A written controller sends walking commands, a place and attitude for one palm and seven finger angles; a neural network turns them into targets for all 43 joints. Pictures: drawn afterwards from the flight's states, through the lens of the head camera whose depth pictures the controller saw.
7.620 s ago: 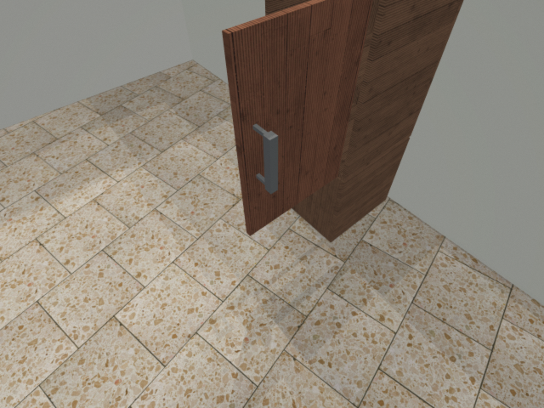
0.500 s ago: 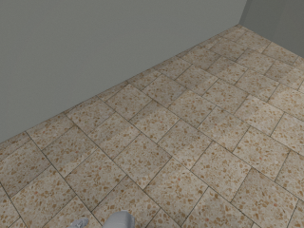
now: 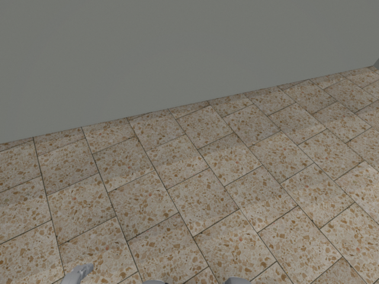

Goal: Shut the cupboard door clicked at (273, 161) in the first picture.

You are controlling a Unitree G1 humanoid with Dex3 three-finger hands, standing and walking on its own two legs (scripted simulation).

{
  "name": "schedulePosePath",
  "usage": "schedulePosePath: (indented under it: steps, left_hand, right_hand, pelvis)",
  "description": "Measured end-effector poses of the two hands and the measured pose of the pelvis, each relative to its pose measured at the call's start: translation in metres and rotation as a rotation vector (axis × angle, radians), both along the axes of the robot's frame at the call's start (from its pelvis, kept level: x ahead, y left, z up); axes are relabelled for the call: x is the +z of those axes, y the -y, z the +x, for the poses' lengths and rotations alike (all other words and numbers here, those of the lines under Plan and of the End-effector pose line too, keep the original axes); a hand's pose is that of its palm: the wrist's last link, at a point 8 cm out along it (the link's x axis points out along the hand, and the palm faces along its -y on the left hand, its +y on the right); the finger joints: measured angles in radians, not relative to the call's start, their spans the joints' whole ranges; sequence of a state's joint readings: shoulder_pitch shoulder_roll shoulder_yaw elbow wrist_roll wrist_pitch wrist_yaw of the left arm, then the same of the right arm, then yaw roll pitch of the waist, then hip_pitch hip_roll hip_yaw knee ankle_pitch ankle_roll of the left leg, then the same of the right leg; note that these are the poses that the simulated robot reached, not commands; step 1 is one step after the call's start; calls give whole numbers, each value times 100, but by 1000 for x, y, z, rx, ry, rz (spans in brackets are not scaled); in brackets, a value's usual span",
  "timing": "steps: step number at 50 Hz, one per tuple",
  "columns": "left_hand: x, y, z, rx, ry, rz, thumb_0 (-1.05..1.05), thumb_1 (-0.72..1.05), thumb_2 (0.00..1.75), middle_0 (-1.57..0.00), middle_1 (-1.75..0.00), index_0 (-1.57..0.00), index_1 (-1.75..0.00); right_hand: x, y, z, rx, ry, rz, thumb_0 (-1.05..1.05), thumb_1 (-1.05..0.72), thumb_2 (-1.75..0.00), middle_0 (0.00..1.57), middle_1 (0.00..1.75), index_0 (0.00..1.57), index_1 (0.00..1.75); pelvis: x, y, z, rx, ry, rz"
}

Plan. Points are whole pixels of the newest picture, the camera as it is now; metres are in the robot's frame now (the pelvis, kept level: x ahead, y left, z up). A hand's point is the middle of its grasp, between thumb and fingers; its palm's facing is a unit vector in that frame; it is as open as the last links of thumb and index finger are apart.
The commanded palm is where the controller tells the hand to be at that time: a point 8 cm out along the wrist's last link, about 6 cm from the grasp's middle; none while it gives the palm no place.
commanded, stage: walk to a spot facing it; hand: left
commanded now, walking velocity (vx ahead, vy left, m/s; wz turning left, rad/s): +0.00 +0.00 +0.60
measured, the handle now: out of the picture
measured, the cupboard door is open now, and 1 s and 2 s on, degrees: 90 90 90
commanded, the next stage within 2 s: none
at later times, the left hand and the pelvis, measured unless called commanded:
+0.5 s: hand out of the picture -0.03 +0.20 -0.19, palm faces +0.36 -0.90 -0.24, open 7.4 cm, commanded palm none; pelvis +0.00 -0.02 -0.02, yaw +20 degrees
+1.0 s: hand out of the picture +0.02 +0.15 -0.14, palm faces +0.60 -0.76 -0.26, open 7.4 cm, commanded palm none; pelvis +0.08 -0.05 +0.01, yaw +38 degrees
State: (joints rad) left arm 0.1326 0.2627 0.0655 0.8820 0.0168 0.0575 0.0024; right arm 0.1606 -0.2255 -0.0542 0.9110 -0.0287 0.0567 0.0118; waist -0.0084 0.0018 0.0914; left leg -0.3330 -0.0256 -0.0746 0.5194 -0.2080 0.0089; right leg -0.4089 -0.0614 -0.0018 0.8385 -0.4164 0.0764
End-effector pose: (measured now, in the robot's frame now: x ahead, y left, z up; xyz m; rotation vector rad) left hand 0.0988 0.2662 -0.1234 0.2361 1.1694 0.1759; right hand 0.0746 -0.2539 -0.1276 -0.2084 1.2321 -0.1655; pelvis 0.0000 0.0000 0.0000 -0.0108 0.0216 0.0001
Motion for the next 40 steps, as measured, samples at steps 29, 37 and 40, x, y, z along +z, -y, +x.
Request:
schedulePosePath:
  steps: [29,37,40]
  left_hand:
    - [-25,15,-152,442,-105,-42,1,91,89,-20,-29,-20,-30]
    - [0,16,-134,471,-9,-22,1,91,89,-20,-29,-20,-30]
    - [6,23,-121,476,13,-8,1,91,89,-20,-29,-20,-30]
  right_hand:
    - [11,-41,127,444,116,-28,1,-90,-90,20,30,20,29]
    - [5,-34,114,485,26,1,1,-90,-90,20,30,20,30]
    - [-3,-22,113,486,-23,12,1,-90,-90,20,30,20,30]
  pelvis:
    - [-8,19,-5,387,19,20]
    - [3,28,7,464,-1,2]
    - [2,37,18,496,-11,5]
